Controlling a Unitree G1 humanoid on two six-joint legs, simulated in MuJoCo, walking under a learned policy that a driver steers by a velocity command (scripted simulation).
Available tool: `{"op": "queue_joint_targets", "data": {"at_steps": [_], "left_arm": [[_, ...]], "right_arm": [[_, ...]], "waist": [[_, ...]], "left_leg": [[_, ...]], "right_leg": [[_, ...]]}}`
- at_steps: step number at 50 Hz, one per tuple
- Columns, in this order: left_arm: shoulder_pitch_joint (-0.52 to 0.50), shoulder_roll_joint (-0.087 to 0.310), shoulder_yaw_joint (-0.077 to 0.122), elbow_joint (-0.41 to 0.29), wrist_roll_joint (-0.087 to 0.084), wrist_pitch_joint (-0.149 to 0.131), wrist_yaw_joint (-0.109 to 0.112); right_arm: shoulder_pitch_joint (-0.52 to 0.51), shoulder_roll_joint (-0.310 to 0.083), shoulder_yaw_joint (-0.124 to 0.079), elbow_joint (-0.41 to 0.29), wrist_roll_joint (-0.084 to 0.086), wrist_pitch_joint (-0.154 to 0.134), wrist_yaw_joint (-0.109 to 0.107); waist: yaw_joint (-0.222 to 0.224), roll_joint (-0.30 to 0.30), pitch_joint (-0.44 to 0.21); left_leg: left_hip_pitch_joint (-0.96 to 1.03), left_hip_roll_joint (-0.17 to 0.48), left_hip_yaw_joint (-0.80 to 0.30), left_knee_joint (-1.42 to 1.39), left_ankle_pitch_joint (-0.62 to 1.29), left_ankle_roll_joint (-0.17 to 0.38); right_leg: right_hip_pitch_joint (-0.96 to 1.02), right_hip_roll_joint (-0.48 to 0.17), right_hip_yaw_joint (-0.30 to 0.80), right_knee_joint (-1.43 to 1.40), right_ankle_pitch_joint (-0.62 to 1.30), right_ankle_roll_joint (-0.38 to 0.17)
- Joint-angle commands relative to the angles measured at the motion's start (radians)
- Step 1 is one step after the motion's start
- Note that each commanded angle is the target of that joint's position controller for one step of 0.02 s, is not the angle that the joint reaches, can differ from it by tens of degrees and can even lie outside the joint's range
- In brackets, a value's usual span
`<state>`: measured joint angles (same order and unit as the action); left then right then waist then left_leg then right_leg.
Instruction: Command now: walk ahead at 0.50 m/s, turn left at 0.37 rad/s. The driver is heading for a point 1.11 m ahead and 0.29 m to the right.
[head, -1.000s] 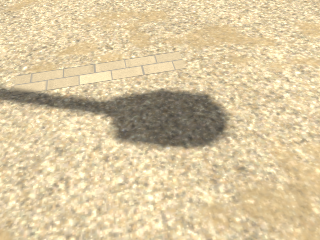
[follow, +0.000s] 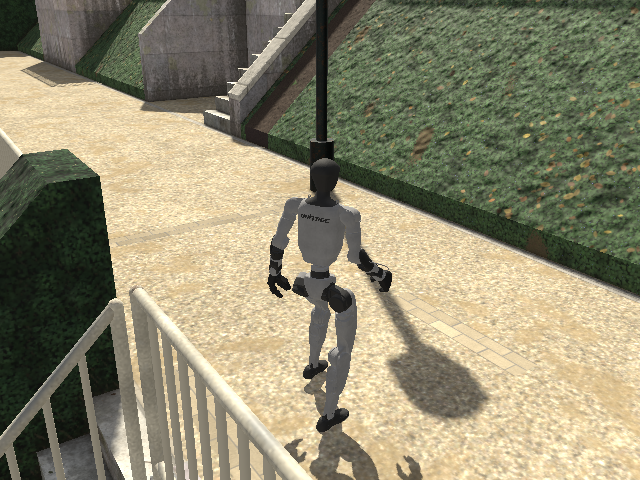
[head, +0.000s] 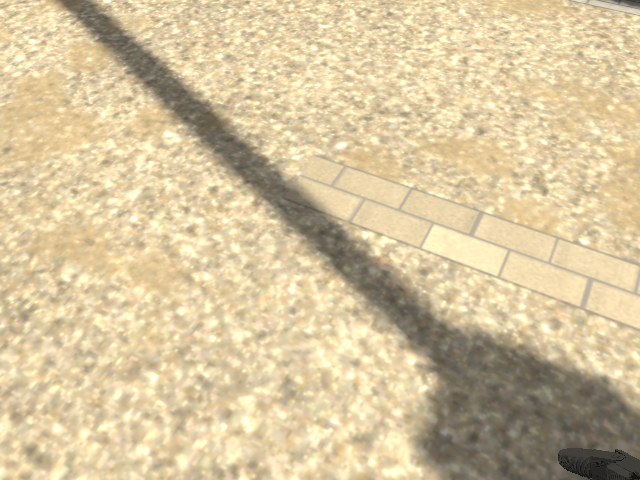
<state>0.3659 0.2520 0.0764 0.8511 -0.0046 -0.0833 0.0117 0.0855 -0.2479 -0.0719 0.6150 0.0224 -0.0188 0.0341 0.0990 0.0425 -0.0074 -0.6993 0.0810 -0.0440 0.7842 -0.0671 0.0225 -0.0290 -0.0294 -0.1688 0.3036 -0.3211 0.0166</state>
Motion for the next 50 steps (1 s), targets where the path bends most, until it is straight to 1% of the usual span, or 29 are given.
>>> {"op": "queue_joint_targets", "data": {"at_steps": [1,3,4,5,6,7,8,9,10,11,12,15,18,22,26,29,30,31,32,33,34,35,36,37,38,41,44,47,50], "left_arm": [[-0.016,0.19,0.042,-0.039,-0.021,-0.002,-0.003],[-0.027,0.216,0.047,-0.026,-0.033,0.007,-0.002],[-0.035,0.217,0.045,-0.02,-0.037,0.011,0.0],[-0.016,0.185,0.031,-0.014,-0.031,0.01,0.002],[-0.014,0.096,-0.003,-0.056,0.008,-0.001,-0.003],[0.036,0.063,-0.022,-0.059,-0.011,-0.029,-0.013],[-0.037,0.151,0.008,-0.066,-0.048,-0.04,-0.019],[-0.105,0.144,0.005,-0.09,-0.053,-0.039,-0.02],[-0.133,0.126,0.003,-0.089,-0.032,-0.032,-0.015],[-0.124,0.128,0.011,-0.085,-0.017,-0.017,-0.011],[-0.087,0.115,0.012,-0.074,-0.021,0.001,-0.013],[-0.084,0.075,0.008,-0.075,-0.024,0.033,-0.008],[-0.149,0.062,0.007,-0.096,-0.015,0.034,-0.011],[-0.274,0.036,-0.007,-0.135,-0.009,0.031,-0.037],[-0.368,0.033,-0.014,-0.194,-0.011,0.033,-0.063],[-0.338,0.071,0.003,-0.223,-0.008,0.038,-0.076],[-0.267,0.098,0.017,-0.215,-0.009,0.04,-0.075],[-0.119,0.142,0.042,-0.183,-0.013,0.041,-0.07],[0.043,0.221,0.076,-0.147,-0.011,0.046,-0.053],[0.04,0.336,0.092,-0.146,-0.023,0.039,-0.043],[0.089,0.276,0.071,-0.175,-0.015,0.027,-0.044],[0.063,0.214,0.057,-0.169,-0.005,0.021,-0.042],[-0.007,0.179,0.046,-0.181,-0.014,0.018,-0.039],[-0.08,0.145,0.035,-0.197,-0.015,0.019,-0.037],[-0.121,0.119,0.025,-0.216,-0.004,0.018,-0.033],[-0.134,0.133,0.027,-0.223,-0.004,0.013,-0.022],[-0.1,0.166,0.036,-0.208,-0.013,0.017,-0.003],[-0.059,0.168,0.037,-0.195,-0.02,0.028,0.004],[-0.015,0.17,0.039,-0.181,-0.025,0.037,0.003]], "right_arm": [[-0.132,-0.032,-0.001,-0.111,0.003,-0.023,0.016],[-0.073,-0.062,-0.018,-0.106,-0.007,-0.027,0.018],[0.055,-0.092,-0.039,-0.069,-0.012,-0.029,0.016],[0.217,-0.146,-0.067,-0.024,-0.016,-0.028,0.004],[0.368,-0.256,-0.089,-0.003,-0.026,-0.027,-0.018],[0.375,-0.267,-0.076,-0.007,-0.026,-0.037,-0.018],[0.351,-0.19,-0.056,-0.002,-0.03,-0.042,-0.015],[0.296,-0.149,-0.043,0.006,-0.024,-0.046,-0.016],[0.225,-0.114,-0.031,0.011,-0.02,-0.051,-0.012],[0.177,-0.077,-0.021,0.012,-0.024,-0.06,-0.01],[0.148,-0.063,-0.018,0.016,-0.03,-0.069,-0.009],[0.145,-0.077,-0.026,0.047,-0.04,-0.096,-0.018],[0.173,-0.09,-0.03,0.082,-0.042,-0.098,-0.035],[0.193,-0.118,-0.037,0.109,-0.033,-0.094,-0.049],[0.247,-0.147,-0.049,0.149,-0.016,-0.073,-0.055],[0.22,-0.19,-0.061,0.149,-0.003,-0.053,-0.062],[0.209,-0.207,-0.064,0.147,0.001,-0.046,-0.066],[0.186,-0.214,-0.063,0.143,0.006,-0.039,-0.068],[0.194,-0.19,-0.052,0.131,-0.003,-0.045,-0.073],[0.302,-0.03,-0.002,0.079,-0.051,-0.068,-0.056],[0.235,-0.085,0.001,0.069,-0.019,-0.112,-0.039],[0.131,-0.132,-0.013,0.041,0.019,-0.13,-0.031],[0.097,-0.124,-0.005,0.03,0.01,-0.139,-0.036],[0.081,-0.127,-0.01,0.033,-0.019,-0.138,-0.045],[0.093,-0.138,-0.019,0.032,-0.03,-0.127,-0.047],[0.109,-0.113,-0.017,0.029,-0.039,-0.091,-0.049],[0.01,-0.074,0.001,0.005,-0.045,-0.081,-0.049],[-0.096,-0.06,0.011,-0.012,-0.032,-0.087,-0.037],[-0.156,-0.088,0.002,-0.032,-0.018,-0.098,-0.023]], "waist": [[-0.018,-0.131,0.066],[-0.073,-0.157,0.031],[-0.149,-0.148,-0.037],[-0.217,-0.126,-0.134],[-0.248,0.077,-0.27],[-0.21,0.23,-0.427],[-0.234,0.111,-0.335],[-0.209,0.094,-0.21],[-0.163,0.024,-0.137],[-0.127,0.049,-0.093],[-0.095,0.062,-0.074],[-0.07,0.03,-0.029],[-0.083,0.013,0.002],[-0.129,0.008,0.045],[-0.165,0.005,0.086],[-0.124,0.051,0.035],[-0.081,0.071,-0.011],[0.004,0.057,-0.082],[0.073,-0.013,-0.171],[-0.05,-0.316,-0.246],[0.015,-0.23,-0.419],[0.036,-0.172,-0.296],[-0.004,-0.088,-0.199],[-0.048,-0.041,-0.132],[-0.085,-0.052,-0.107],[-0.123,-0.064,-0.065],[-0.097,-0.079,-0.03],[-0.048,-0.125,-0.027],[-0.023,-0.139,-0.024]], "left_leg": [[0.038,-0.028,0.062,-0.115,-0.067,0.033],[0.181,-0.084,0.114,-0.189,-0.134,0.077],[0.367,-0.129,0.146,-0.269,-0.075,0.106],[0.656,-0.117,0.103,-0.254,-0.019,0.136],[1.001,0.16,-0.278,-0.253,0.02,0.235],[1.106,0.351,-0.715,-0.427,-0.041,0.372],[1.027,0.313,-0.587,-0.437,-0.056,0.32],[0.887,0.272,-0.407,-0.435,-0.019,0.273],[0.742,0.222,-0.301,-0.464,0.012,0.236],[0.639,0.189,-0.226,-0.501,0.041,0.215],[0.569,0.172,-0.176,-0.542,0.037,0.205],[0.509,0.171,-0.066,-0.61,0.13,0.202],[0.549,0.162,0.033,-0.618,0.199,0.178],[0.579,0.154,0.134,-0.635,0.17,0.142],[0.727,0.201,0.174,-0.587,0.233,0.124],[0.78,0.206,0.22,-0.44,0.626,0.088],[0.781,0.197,0.234,-0.331,0.783,0.074],[0.733,0.163,0.26,-0.137,0.826,0.048],[0.521,0.116,0.263,0.15,0.585,0.003],[0.047,-0.092,0.194,0.546,-0.418,-0.068],[-0.075,-0.134,-0.053,0.68,-0.522,-0.052],[-0.158,-0.08,-0.072,0.675,-0.429,-0.027],[-0.142,-0.033,-0.063,0.586,-0.338,-0.011],[-0.079,0.0,-0.054,0.498,-0.292,-0.015],[-0.002,0.022,-0.059,0.449,-0.264,-0.02],[0.054,0.026,-0.033,0.32,-0.231,-0.054],[0.074,-0.006,-0.005,0.103,-0.064,-0.086],[0.154,-0.06,0.004,-0.121,0.106,-0.091],[0.182,-0.087,-0.016,-0.223,0.107,-0.081]], "right_leg": [[0.008,-0.263,0.123,-0.083,0.386,-0.168],[0.03,-0.263,0.09,0.028,0.689,-0.154],[0.012,-0.233,0.043,0.179,0.849,-0.132],[-0.137,-0.192,0.017,0.393,0.812,-0.101],[-0.48,-0.094,0.009,0.791,0.292,-0.046],[-0.687,0.04,0.2,1.047,-0.266,-0.028],[-0.781,-0.012,0.286,1.11,-0.209,-0.036],[-0.803,-0.054,0.26,1.082,-0.131,-0.045],[-0.765,-0.096,0.25,1.012,-0.054,-0.043],[-0.714,-0.119,0.261,0.956,0.002,-0.039],[-0.66,-0.126,0.271,0.937,0.044,-0.035],[-0.677,-0.111,0.29,0.885,0.133,-0.015],[-0.743,-0.092,0.307,0.75,0.274,-0.005],[-0.705,-0.074,0.229,0.512,0.434,-0.021],[-0.743,-0.065,0.176,0.394,0.343,-0.061],[-0.611,0.005,0.085,0.363,0.176,-0.116],[-0.509,0.048,0.054,0.359,0.127,-0.139],[-0.307,0.095,0.04,0.287,0.171,-0.174],[0.0,0.05,0.172,0.259,0.239,-0.221],[0.352,-0.223,0.728,0.193,0.171,-0.413],[0.453,-0.301,1.027,0.029,0.044,-0.477],[0.385,-0.273,0.886,0.009,0.082,-0.413],[0.233,-0.231,0.757,0.013,0.151,-0.372],[0.077,-0.195,0.664,0.006,0.246,-0.344],[-0.032,-0.168,0.604,-0.018,0.323,-0.336],[-0.177,-0.131,0.524,-0.057,0.427,-0.334],[-0.253,-0.074,0.441,-0.056,0.435,-0.295],[-0.269,-0.036,0.425,-0.028,0.335,-0.253],[-0.206,-0.066,0.507,0.022,0.258,-0.243]]}}
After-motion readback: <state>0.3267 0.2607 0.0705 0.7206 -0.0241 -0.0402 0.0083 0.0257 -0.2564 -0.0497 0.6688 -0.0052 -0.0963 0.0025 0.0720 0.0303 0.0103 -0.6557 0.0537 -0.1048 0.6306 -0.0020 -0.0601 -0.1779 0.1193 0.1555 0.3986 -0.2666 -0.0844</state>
